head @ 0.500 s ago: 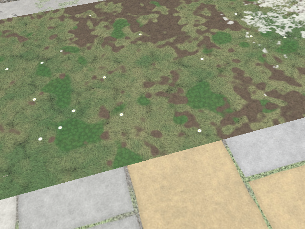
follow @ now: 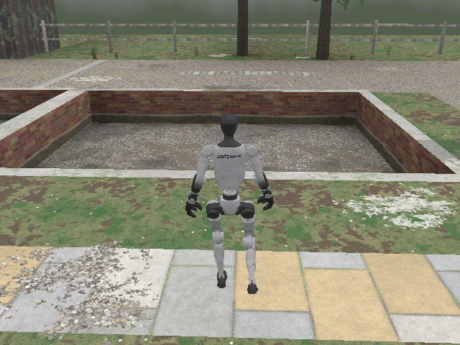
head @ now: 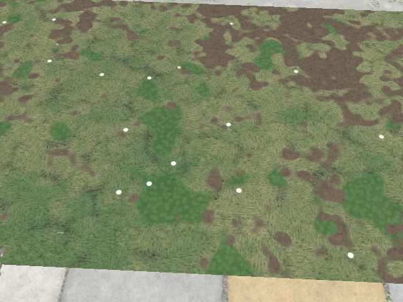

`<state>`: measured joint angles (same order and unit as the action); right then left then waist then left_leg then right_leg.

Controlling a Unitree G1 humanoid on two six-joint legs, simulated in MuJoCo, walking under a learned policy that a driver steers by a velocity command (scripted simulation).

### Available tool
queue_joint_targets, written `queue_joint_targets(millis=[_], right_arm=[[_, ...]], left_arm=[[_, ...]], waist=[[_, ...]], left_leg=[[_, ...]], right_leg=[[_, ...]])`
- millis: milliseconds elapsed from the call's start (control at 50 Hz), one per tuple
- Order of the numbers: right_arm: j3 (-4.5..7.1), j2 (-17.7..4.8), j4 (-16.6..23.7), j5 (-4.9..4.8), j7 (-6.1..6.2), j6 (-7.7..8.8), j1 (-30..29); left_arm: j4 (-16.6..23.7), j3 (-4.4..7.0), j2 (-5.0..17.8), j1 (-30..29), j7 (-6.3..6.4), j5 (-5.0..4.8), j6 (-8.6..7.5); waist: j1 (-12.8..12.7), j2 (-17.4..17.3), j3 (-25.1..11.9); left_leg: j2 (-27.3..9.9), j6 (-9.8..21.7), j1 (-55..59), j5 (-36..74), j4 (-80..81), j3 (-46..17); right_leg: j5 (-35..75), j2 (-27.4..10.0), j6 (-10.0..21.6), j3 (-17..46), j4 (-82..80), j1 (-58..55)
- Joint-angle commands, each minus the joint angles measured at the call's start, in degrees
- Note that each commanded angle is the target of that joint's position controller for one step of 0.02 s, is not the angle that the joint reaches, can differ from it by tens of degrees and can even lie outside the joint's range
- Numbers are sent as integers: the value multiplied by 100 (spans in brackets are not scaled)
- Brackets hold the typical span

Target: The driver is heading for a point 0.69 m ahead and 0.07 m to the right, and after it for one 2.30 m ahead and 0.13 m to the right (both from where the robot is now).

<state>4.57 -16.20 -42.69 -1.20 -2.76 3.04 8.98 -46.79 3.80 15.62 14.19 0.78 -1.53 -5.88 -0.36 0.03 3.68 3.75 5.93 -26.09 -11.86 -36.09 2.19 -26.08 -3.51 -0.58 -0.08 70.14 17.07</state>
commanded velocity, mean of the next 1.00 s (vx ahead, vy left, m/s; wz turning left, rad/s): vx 0.50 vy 0.00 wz -0.17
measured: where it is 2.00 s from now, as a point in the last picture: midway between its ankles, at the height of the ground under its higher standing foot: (228, 144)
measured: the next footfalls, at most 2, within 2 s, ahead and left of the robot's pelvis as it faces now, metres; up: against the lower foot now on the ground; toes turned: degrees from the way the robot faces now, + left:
right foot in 0.46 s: +0.45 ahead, -0.12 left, +0.00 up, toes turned +0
left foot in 0.94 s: +0.74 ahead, +0.04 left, +0.00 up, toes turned -17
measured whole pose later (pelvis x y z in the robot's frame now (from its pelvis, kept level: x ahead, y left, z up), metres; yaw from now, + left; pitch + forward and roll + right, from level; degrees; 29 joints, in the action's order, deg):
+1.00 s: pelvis +0.59 -0.04 +0.01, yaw -14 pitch +3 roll +1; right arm 2.4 -15.1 -38.3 0.3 -1.3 7.4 5.1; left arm -43.9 3.2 16.8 21.3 0.6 -1.1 -2.3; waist -3.0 1.7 -0.5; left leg 3.3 2.1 -25.0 -7.7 -29.8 -1.0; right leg -28.8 5.9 2.9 10.8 50.2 11.9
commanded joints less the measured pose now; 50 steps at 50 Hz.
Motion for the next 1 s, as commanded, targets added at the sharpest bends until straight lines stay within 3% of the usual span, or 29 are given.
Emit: queue_joint_targets(millis=[20, 40, 100, 200, 260, 340, 380, 400, 420, 440, 460, 480, 500, 520, 540, 560, 580, 620, 660, 760, 860, 900, 920, 940, 960, 980, 1000], right_arm=[[150, -574, 324, 10, 53, 123, 435], [118, -512, 418, 67, 80, 124, 315], [169, -699, 418, 40, 176, 167, 481], [91, -625, 197, 53, 295, 157, 886], [85, -747, 71, 76, 283, 188, 1087], [99, -812, -141, 99, 299, 139, 1260], [118, -868, -164, 93, 337, 87, 1163], [131, -932, -130, 105, 357, 68, 1041], [144, -997, -97, 114, 376, 41, 950], [124, -991, -48, 108, 395, -1, 803], [54, -873, 73, 169, 431, 13, 786], [-143, -246, 218, 258, 348, 154, 1536], [-154, -473, 179, 174, 261, 314, 1318], [-87, -773, 392, -27, 184, 435, 699], [-113, -750, 492, -13, 177, 495, 327], [-91, -726, 523, 113, 199, 506, 180], [-51, -732, 549, 192, 224, 463, 256], [-54, -614, 550, 232, 269, 351, 478], [-86, -502, 611, 253, 322, 270, 343], [-178, -256, 848, 204, 300, 307, -732], [-97, -476, 963, 109, 168, 434, -1129], [-43, -559, 903, 112, 148, 491, -864], [21, -645, 794, 141, 173, 517, -436], [99, -858, 686, 214, 207, 538, 271], [219, -1325, 564, 303, 235, 520, 1085], [281, -1341, 254, 152, 155, 437, 1577], [150, -898, 296, 0, 144, 413, 1450]], left_arm=[[638, 162, 738, -282, 46, 143, -279], [630, 190, 754, -177, 32, 173, -195], [732, 153, 538, -272, 32, 250, -28], [833, 2, 268, -1044, -74, 170, -18], [936, -34, 300, -1490, -175, 77, -54], [1142, -39, 386, -1788, -338, 39, -95], [1172, -37, 407, -1645, -423, 34, -105], [1133, -1, 487, -1396, -436, 40, -94], [1042, 73, 626, -976, -423, 57, -70], [843, 188, 818, -197, -395, 80, -49], [703, 289, 1132, 694, -340, 116, -21], [683, 405, 1656, 1059, -335, 107, -30], [586, 296, 1170, 1264, -330, 18, -5], [688, 225, 941, 895, -280, 38, 31], [807, 192, 864, 502, -255, 78, 71], [889, 148, 769, 229, -254, 98, 97], [965, 111, 702, 74, -241, 143, 97], [1018, 116, 715, -48, -209, 117, 100], [975, 152, 844, 57, -147, 98, 91], [780, 195, 958, 523, -21, 2, 201], [638, 178, 880, 849, 27, -4, 317], [612, 179, 866, 788, 33, 35, 347], [637, 151, 789, 699, 20, 51, 352], [717, 69, 593, 581, -8, 106, 326], [787, -31, 323, 1081, -14, 105, 269], [728, -87, 306, 1543, -19, 33, 201], [756, -6, 754, 1087, -44, -9, 164]], waist=[[92, -48, -857], [-49, -154, -815], [-98, -119, -700], [310, -454, -483], [561, -477, -274], [627, -371, -22], [492, -407, -96], [339, -476, -294], [113, -545, -626], [-324, -426, -1061], [-689, -39, -1650], [-295, 1436, -2314], [-532, 1296, -2584], [-581, 873, -1654], [-445, 214, -1124], [-245, -160, -726], [-40, -88, -631], [152, 197, -593], [143, 246, -524], [-289, 413, -472], [-405, 558, -489], [-242, 724, -501], [0, 736, -681], [341, 617, -1272], [383, -384, -2146], [355, -1768, -2358], [458, -1153, -1623]], left_leg=[[-1535, 1124, 2412, 909, 2003, -2635], [-1413, 1103, 2014, 1199, 2130, -2435], [-1229, 1144, 1509, 2011, 2284, -1990], [-971, 688, 1618, 2039, 2377, -1106], [-1220, 626, 1903, 1408, 2483, -1135], [-1669, 568, 2968, 1892, 2230, -1115], [-1744, 451, 3230, 2807, 1928, -920], [-1695, 372, 3232, 3778, 1633, -771], [-1607, 295, 3221, 4854, 1126, -629], [-1363, 149, 2996, 5460, 128, -363], [-1161, -52, 1888, 4272, -1398, -204], [-23, -551, -570, -13, -3731, -165], [83, -520, -1560, -1846, -4290, -927], [-277, -427, -2058, -1434, -4349, -1039], [-525, -384, -1945, -1004, -3969, -926], [-686, -425, -1709, -780, -3458, -850], [-825, -479, -1330, -624, -3106, -849], [-886, -655, -1028, -543, -2638, -731], [-843, -845, -991, -206, -2092, -589], [-460, -983, -465, 1540, -37, -505], [-321, -805, -301, 1348, 805, -665], [-331, -589, 72, 994, 990, -575], [-287, -407, 713, 996, 1246, -461], [-751, -71, 1849, 1100, 1043, -797], [-1825, 735, 3941, 993, 897, -2452], [-2539, 1354, 4695, -309, 1584, -4476], [-2424, 1180, 4266, -1425, 1852, -4559]], right_leg=[[668, -334, 148, 539, 14, 2327], [838, -406, 112, 556, -163, 1996], [1211, -334, -126, 390, -863, 1868], [3108, -222, -161, 132, -2863, 1867], [3611, -137, -9, 49, -3498, 1865], [2926, -56, 309, 81, -3814, 2546], [2414, 85, 492, 3, -3894, 2377], [2177, 263, 595, -132, -3893, 1923], [2024, 490, 706, -313, -3854, 1264], [2262, 715, 873, -444, -4079, 199], [2587, 70, 1203, 533, -4031, -1436], [1980, -1333, 2298, 3414, -4292, -3604], [935, -1500, 2359, 4681, -5135, -4088], [627, -1359, 2036, 3951, -5279, -3427], [950, -1157, 1855, 3324, -5372, -2519], [1527, -959, 1777, 2900, -5500, -1712], [2047, -778, 1742, 2601, -5629, -1205], [2656, -562, 1773, 2222, -5763, -690], [3130, -422, 1773, 1855, -5800, -330], [2764, -16, 1348, 1510, -5583, -114], [2363, -361, 1227, 2212, -5005, -977], [2736, -479, 1142, 2366, -4713, -1198], [3279, -300, 1032, 2268, -4333, -1180], [3511, -68, 862, 1937, -3376, -905], [2377, 584, 491, 1290, -1591, 618], [-630, 972, 218, 923, -231, 2053], [-519, 598, 250, 1093, 255, 2716]])
Velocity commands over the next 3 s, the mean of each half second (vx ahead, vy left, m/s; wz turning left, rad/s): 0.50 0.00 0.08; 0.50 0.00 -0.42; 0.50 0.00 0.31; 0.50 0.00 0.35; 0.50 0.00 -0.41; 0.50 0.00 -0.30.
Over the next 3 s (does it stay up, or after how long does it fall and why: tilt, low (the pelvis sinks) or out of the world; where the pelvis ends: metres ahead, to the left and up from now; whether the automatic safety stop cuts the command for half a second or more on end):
stays up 1.65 -0.06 0.00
